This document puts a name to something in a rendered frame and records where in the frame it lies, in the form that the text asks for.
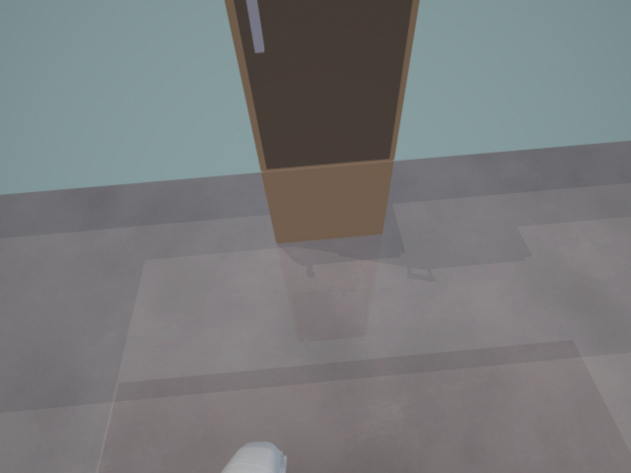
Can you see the cupboard door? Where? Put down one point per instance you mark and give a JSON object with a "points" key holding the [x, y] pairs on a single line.
{"points": [[325, 89]]}

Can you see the left robot thigh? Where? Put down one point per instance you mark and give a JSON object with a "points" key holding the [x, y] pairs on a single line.
{"points": [[257, 457]]}

